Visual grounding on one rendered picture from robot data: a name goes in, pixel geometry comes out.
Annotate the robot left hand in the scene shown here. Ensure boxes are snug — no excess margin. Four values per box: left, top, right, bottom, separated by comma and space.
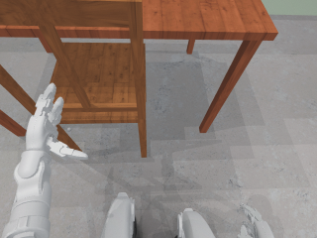
26, 83, 88, 161

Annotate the robot left thigh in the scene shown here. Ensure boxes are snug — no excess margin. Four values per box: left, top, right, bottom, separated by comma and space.
99, 196, 135, 238

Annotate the table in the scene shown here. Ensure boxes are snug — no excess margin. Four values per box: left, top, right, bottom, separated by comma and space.
0, 0, 278, 137

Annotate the robot right hand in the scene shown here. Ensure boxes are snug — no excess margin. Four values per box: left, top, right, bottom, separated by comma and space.
237, 203, 274, 238

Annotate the chair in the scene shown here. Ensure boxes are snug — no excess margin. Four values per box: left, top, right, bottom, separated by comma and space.
0, 0, 147, 158

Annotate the robot right thigh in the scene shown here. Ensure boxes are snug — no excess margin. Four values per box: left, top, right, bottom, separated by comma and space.
176, 211, 215, 238

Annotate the robot thigh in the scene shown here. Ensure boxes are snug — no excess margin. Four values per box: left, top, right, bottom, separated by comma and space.
176, 211, 215, 238
99, 196, 135, 238

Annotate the robot left forearm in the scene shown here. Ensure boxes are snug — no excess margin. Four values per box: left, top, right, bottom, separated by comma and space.
1, 149, 53, 238

